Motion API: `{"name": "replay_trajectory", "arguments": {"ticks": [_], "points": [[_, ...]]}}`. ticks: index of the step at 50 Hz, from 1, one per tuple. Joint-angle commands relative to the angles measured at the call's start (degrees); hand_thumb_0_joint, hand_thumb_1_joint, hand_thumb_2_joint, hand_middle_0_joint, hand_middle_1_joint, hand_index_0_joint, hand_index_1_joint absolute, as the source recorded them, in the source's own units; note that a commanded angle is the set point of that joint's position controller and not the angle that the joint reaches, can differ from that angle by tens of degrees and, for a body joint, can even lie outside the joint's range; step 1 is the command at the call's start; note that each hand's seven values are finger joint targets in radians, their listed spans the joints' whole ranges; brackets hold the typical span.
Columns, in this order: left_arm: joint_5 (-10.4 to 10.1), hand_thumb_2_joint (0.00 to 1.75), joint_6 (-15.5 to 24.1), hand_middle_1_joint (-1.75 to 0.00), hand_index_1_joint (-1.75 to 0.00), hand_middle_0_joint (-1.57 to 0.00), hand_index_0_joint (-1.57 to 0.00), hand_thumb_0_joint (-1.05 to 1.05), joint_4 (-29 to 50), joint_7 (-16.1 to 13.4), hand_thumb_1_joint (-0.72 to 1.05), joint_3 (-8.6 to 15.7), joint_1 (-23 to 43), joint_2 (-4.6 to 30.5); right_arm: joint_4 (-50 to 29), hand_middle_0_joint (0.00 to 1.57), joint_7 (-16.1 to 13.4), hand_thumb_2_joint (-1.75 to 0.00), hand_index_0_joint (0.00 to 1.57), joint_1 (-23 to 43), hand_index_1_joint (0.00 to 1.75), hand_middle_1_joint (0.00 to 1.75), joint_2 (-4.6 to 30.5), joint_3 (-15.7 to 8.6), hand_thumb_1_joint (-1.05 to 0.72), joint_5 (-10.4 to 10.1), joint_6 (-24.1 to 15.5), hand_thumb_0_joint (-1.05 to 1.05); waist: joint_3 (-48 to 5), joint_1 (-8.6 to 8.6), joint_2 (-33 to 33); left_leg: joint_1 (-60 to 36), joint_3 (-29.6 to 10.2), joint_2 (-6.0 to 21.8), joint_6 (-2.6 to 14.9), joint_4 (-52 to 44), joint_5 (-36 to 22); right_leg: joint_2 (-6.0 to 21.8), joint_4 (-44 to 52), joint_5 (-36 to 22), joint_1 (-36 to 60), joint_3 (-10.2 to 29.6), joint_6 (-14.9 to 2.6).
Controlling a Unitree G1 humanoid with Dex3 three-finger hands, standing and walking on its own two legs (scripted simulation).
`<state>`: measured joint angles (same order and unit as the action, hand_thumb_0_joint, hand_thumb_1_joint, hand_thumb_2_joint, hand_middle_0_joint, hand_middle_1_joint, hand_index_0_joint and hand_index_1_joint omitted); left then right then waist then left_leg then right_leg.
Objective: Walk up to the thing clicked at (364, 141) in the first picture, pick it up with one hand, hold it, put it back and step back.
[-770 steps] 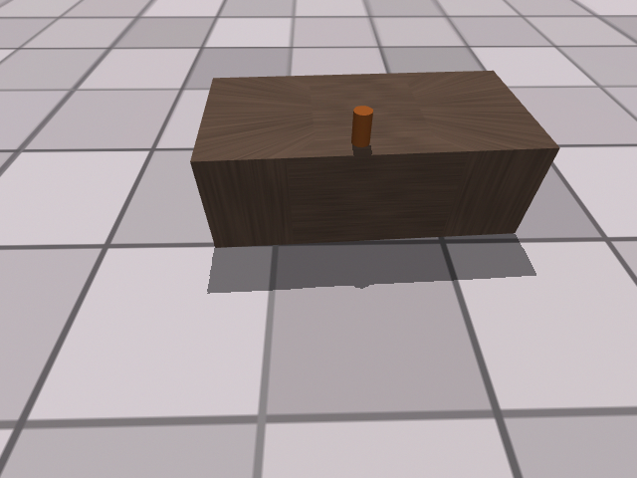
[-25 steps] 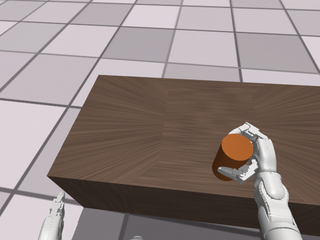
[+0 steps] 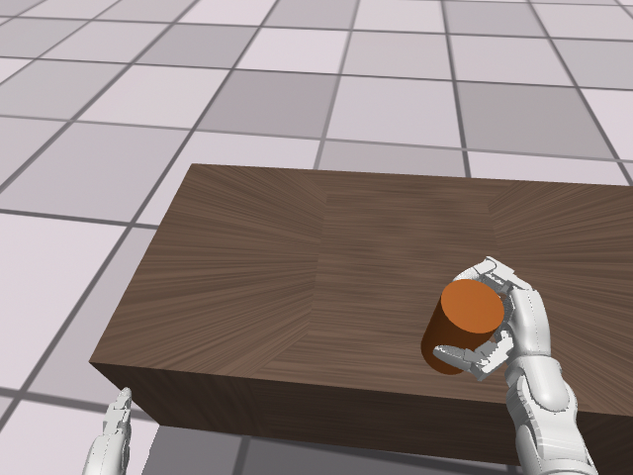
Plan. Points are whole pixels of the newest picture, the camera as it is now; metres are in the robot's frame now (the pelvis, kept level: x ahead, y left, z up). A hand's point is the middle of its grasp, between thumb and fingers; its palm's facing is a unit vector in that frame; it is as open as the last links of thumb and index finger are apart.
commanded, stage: hold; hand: right
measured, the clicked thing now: (457, 329) +0.32 -0.15 +0.03
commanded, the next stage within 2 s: none
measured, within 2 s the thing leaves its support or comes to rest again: neither
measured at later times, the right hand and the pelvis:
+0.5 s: hand (469, 323) +0.31 -0.15 +0.06, palm faces +0.01 +1.00 +0.00, open 10.4 cm; pelvis -0.01 +0.01 +0.01, yaw +0 degrees
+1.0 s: hand (467, 328) +0.31 -0.15 +0.05, palm faces +0.01 +1.00 +0.00, open 10.4 cm; pelvis +0.00 +0.01 +0.01, yaw +0 degrees
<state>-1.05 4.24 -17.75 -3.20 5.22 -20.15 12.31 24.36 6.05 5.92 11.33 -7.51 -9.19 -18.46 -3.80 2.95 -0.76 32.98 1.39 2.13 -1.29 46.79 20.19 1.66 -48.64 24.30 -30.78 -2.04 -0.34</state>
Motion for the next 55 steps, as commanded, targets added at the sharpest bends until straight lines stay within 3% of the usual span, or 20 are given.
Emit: {"name": "replay_trajectory", "arguments": {"ticks": [1, 10, 11, 12, 14, 16, 19, 23, 25, 27, 28, 32, 34, 37, 39, 40, 45, 46, 49, 55], "points": [[-0.16, 0.05, 3.34, -0.04, -0.04, -0.04, -0.04, 0.00, 8.82, -0.84, -0.55, 4.88, 3.66, 9.10, -18.14, 1.25, 0.08, -1.31, 1.31, 20.22, 1.44, 1.44, 8.30, -3.58, -0.02, -1.68, -5.22, 0.00, -15.33, 0.19, 1.68, -9.31, 0.66, -1.66, 1.16, -6.74, -11.74, -0.96, 9.27, -12.13, 7.07, 1.80, 0.03], [-0.22, 0.05, 3.48, -0.04, -0.04, -0.04, -0.04, 0.00, 5.28, -0.89, -0.54, 4.27, 3.52, 8.79, -15.58, 1.27, 0.28, -1.32, 1.32, 15.82, 1.45, 1.45, 7.97, -3.59, -0.05, -1.67, -4.24, 0.00, -12.99, -0.34, 2.18, -9.79, 1.07, -1.94, 1.38, -7.71, -12.61, -0.68, 11.05, -14.23, 8.97, 2.08, 0.57], [-0.19, 0.05, 3.50, -0.04, -0.04, -0.04, -0.04, 0.00, 6.37, -0.64, -0.54, 2.53, 3.53, 7.32, -16.52, 1.26, 0.47, -1.31, 1.31, 15.26, 1.44, 1.44, 6.65, -2.28, -0.04, -1.75, -4.21, 0.00, -12.58, -0.46, 1.80, -10.72, 0.94, -1.78, 1.29, -8.25, -12.52, -1.00, 11.00, -13.45, 8.67, 1.76, 0.30], [-0.17, 0.05, 3.75, -0.04, -0.04, -0.04, -0.04, 0.00, 6.39, -0.69, -0.54, 3.06, 4.39, 7.83, -16.94, 1.26, 0.73, -1.32, 1.31, 15.25, 1.45, 1.45, 5.30, -1.02, -0.03, -1.88, -4.24, 0.00, -12.68, 0.10, 0.64, -10.63, 0.90, -1.82, 1.23, -8.33, -12.40, -0.96, 11.06, -12.93, 8.65, 1.73, 0.12], [-0.13, 0.05, 3.79, -0.04, -0.04, -0.04, -0.04, 0.00, 4.68, -1.12, -0.55, 5.19, 4.39, 9.75, -15.89, 1.26, 0.45, -1.32, 1.32, 16.65, 1.46, 1.46, 7.54, -3.49, -0.03, -1.94, -4.09, 0.00, -11.93, 0.50, 0.45, -10.25, 0.64, -1.68, 1.05, -9.05, -11.37, -1.09, 11.29, -11.08, 8.27, 1.48, -0.16], [-0.10, 0.04, 4.00, -0.04, -0.04, -0.04, -0.04, 0.00, 4.52, -0.72, -0.54, 2.60, 5.57, 7.36, -15.61, 1.26, 0.37, -1.33, 1.32, 16.39, 1.46, 1.46, 6.89, -2.96, -0.02, -1.79, -4.18, 0.00, -11.76, -0.48, 1.58, -10.79, 0.64, -1.61, 1.24, -9.25, -11.07, -1.17, 11.60, -11.28, 8.19, 1.59, 0.05], [-0.18, 0.05, 4.29, -0.04, -0.04, -0.04, -0.04, 0.00, 4.51, -0.85, -0.54, 2.39, 6.07, 7.50, -15.50, 1.26, 0.82, -1.32, 1.32, 16.91, 1.45, 1.45, 5.48, -1.37, -0.02, -2.14, -4.43, 0.00, -10.93, 0.16, 0.44, -10.33, 0.82, -1.81, 1.21, -9.79, -9.85, -0.99, 12.30, -9.88, 8.21, 1.67, -0.04], [0.00, 0.04, 4.30, -0.04, -0.04, -0.04, -0.04, 0.00, 2.70, -1.01, -0.53, 3.35, 6.09, 8.48, -14.06, 1.28, 1.09, -1.33, 1.33, 16.26, 1.47, 1.47, 7.59, -3.36, -0.04, -1.99, -5.13, 0.00, -9.82, -0.17, 1.06, -9.97, 0.62, -1.70, 1.18, -10.64, -6.77, -1.08, 13.03, -6.56, 7.48, 1.58, -0.14], [0.11, 0.05, 4.80, -0.04, -0.04, -0.04, -0.04, 0.00, 5.49, -0.74, -0.54, 1.04, 7.11, 6.65, -15.72, 1.27, 1.40, -1.32, 1.33, 15.37, 1.46, 1.46, 5.95, -1.99, -0.04, -2.21, -5.78, 0.00, -12.10, -0.90, 1.15, -12.34, 0.70, -1.66, 1.19, -10.63, -7.91, -1.18, 13.03, -7.91, 8.21, 1.62, 0.03], [0.06, 0.05, 4.54, -0.04, -0.04, -0.04, -0.04, 0.00, 3.12, -1.01, -0.54, 2.85, 5.12, 7.89, -14.56, 1.27, 1.06, -1.32, 1.33, 13.96, 1.46, 1.46, 7.50, -3.63, -0.04, -2.33, -6.02, 0.00, -10.74, -0.88, 0.10, -12.75, 0.44, -1.51, 0.94, -11.06, -8.66, -1.45, 12.76, -8.58, 7.75, 1.35, -0.21], [0.21, 0.05, 4.60, -0.04, -0.04, -0.04, -0.04, 0.00, 3.24, -0.68, -0.54, 1.24, 5.87, 6.54, -14.01, 1.27, 1.25, -1.33, 1.33, 12.52, 1.46, 1.46, 5.57, -1.72, -0.03, -2.05, -5.87, 0.00, -11.52, -0.90, 0.90, -12.80, -0.36, -1.13, 0.97, -11.07, -9.52, -1.77, 12.21, -9.42, 7.87, 0.96, -0.23], [0.20, 0.05, 4.84, -0.04, -0.04, -0.04, -0.04, 0.00, 4.49, -1.35, -0.54, 5.30, 7.66, 10.83, -15.36, 1.27, 0.56, -1.33, 1.33, 16.62, 1.46, 1.46, 9.04, -4.88, -0.01, -2.14, -6.72, 0.00, -13.01, -0.14, 0.11, -12.45, 0.32, -1.61, 0.95, -10.77, -10.21, -1.38, 12.41, -9.88, 9.09, 1.60, -0.26], [0.20, 0.05, 4.75, -0.04, -0.04, -0.04, -0.04, 0.00, 2.19, -0.92, -0.54, 2.24, 6.01, 7.00, -17.26, 1.27, 0.76, -1.33, 1.33, 15.23, 1.46, 1.46, 6.51, -2.44, -0.03, -2.10, -6.93, 0.00, -11.74, -0.74, 1.31, -12.47, 0.12, -1.48, 1.12, -10.84, -9.75, -1.51, 12.64, -9.34, 8.64, 1.44, -0.16], [0.16, 0.05, 4.98, -0.04, -0.04, -0.04, -0.04, 0.00, 0.69, -1.39, -0.54, 3.50, 6.97, 8.42, -12.37, 1.27, 1.24, -1.32, 1.32, 13.93, 1.46, 1.46, 6.57, -2.65, -0.01, -2.19, -6.40, 0.00, -10.65, 0.19, 0.15, -11.57, 0.23, -1.62, 1.00, -11.04, -9.34, -1.27, 12.74, -9.06, 8.15, 1.60, -0.26], [0.12, 0.05, 4.97, -0.04, -0.04, -0.04, -0.04, 0.00, 0.71, -0.94, -0.54, 0.91, 7.30, 5.52, -14.70, 1.28, 1.74, -1.34, 1.34, 15.28, 1.47, 1.47, 5.42, -1.35, -0.02, -2.10, -6.83, 0.00, -10.86, -0.14, 0.32, -11.74, 0.21, -1.51, 0.95, -10.86, -9.96, -1.28, 12.50, -9.48, 8.18, 1.49, -0.25], [0.14, 0.05, 5.00, -0.04, -0.04, -0.04, -0.04, 0.00, 1.08, -1.22, -0.54, 2.95, 7.81, 7.79, -12.78, 1.27, 1.73, -1.35, 1.34, 14.44, 1.48, 1.48, 6.48, -2.72, 0.00, -2.25, -6.76, 0.00, -11.84, 0.06, 0.03, -11.78, 0.23, -1.55, 0.99, -10.76, -10.40, -1.28, 12.45, -10.11, 8.43, 1.56, -0.21], [0.12, 0.05, 4.78, -0.04, -0.04, -0.04, -0.04, 0.00, 2.58, -1.17, -0.55, 2.20, 6.52, 7.81, -13.70, 1.28, 2.05, -1.33, 1.34, 13.54, 1.47, 1.47, 6.96, -2.79, -0.05, -2.40, -7.26, 0.00, -13.00, -0.64, 0.38, -13.81, 0.67, -1.57, 1.00, -10.26, -13.65, -1.48, 12.41, -13.79, 9.86, 1.52, 0.12], [0.11, 0.05, 4.59, -0.04, -0.04, -0.04, -0.04, 0.00, 2.14, -1.48, -0.54, 4.62, 6.54, 10.18, -10.60, 1.28, 1.91, -1.33, 1.34, 11.41, 1.47, 1.47, 8.30, -4.75, -0.05, -2.33, -6.77, 0.00, -12.77, -0.52, -0.56, -13.50, 0.69, -1.66, 0.94, -10.24, -14.16, -1.47, 12.37, -14.37, 9.84, 1.58, -0.01], [0.23, 0.05, 4.79, -0.04, -0.04, -0.04, -0.04, 0.00, 2.11, -1.04, -0.54, 3.36, 7.13, 8.18, -13.66, 1.27, 2.04, -1.33, 1.33, 15.00, 1.47, 1.47, 5.24, -1.71, -0.02, -2.48, -7.60, 0.00, -11.65, 0.23, 0.28, -12.35, 0.39, -1.55, 1.03, -10.65, -12.36, -1.53, 12.43, -12.11, 9.40, 1.43, -0.14], [0.27, 0.05, 4.66, -0.04, -0.04, -0.04, -0.04, 0.00, -0.13, -0.61, -0.55, 2.93, 6.79, 7.01, -12.60, 1.26, 1.90, -1.32, 1.32, 12.83, 1.46, 1.46, 6.57, -3.15, -0.02, -2.05, -8.21, 0.00, -11.86, -0.38, 1.22, -12.37, 0.16, -1.39, 1.02, -9.68, -15.19, -1.59, 11.21, -15.01, 8.91, 1.25, -0.08]]}}
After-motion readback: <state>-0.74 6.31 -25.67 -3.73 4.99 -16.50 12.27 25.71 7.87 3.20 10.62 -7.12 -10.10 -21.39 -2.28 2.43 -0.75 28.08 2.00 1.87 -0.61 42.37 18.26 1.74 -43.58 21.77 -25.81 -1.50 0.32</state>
